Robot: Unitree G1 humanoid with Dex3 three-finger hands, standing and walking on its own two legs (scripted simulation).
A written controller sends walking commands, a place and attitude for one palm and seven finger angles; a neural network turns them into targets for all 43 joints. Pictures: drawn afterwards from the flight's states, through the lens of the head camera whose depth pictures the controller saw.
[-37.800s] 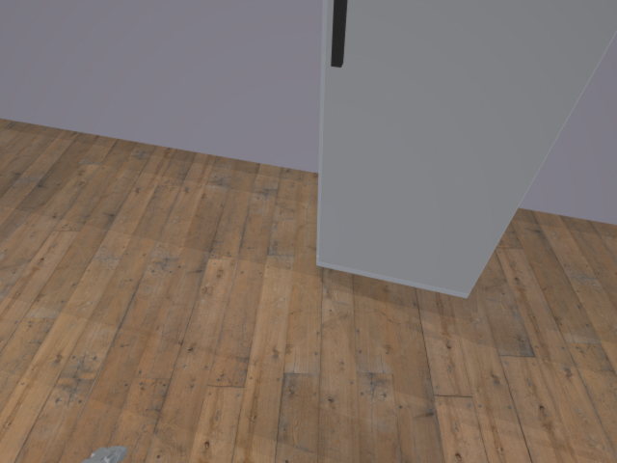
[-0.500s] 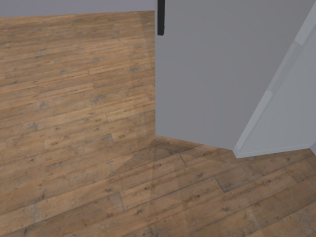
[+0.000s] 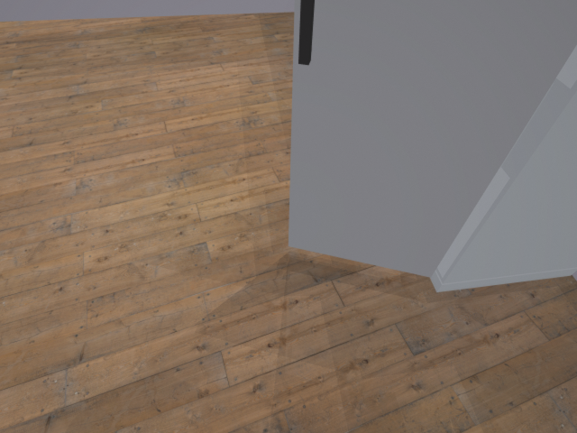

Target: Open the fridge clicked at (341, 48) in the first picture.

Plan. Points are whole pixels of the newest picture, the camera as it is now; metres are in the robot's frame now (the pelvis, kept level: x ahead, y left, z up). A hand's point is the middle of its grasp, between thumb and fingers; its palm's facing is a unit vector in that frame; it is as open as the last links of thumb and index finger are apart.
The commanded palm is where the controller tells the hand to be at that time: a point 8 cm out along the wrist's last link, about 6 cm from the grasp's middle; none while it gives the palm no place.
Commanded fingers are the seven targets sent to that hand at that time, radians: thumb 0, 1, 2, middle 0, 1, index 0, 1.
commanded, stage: look to check the result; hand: left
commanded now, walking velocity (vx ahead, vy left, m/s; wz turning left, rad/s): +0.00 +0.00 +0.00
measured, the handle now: out of the picture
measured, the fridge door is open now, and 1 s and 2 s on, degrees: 68 68 68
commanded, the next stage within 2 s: stand and wait in 0.42 s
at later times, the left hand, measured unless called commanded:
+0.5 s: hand out of the picture +0.10 +0.24 -0.16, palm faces -0.03 -0.94 -0.33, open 7.4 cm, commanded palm none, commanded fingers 0.00 0.90 0.90 -0.20 -0.30 -0.20 -0.30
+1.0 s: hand out of the picture +0.11 +0.22 -0.15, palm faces -0.04 -0.94 -0.34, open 7.4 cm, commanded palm none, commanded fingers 0.00 0.90 0.90 -0.20 -0.30 -0.20 -0.30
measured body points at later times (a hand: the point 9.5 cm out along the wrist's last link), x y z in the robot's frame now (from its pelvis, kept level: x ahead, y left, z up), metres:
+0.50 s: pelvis +0.02 -0.01 +0.00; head +0.04 -0.01 +0.45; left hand +0.10 +0.28 -0.13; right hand +0.10 -0.30 -0.14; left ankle +0.01 +0.07 -0.75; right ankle -0.01 -0.13 -0.75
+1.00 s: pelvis +0.03 -0.02 +0.00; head +0.05 -0.03 +0.45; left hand +0.11 +0.27 -0.13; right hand +0.10 -0.32 -0.14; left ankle +0.01 +0.07 -0.75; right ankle -0.01 -0.13 -0.75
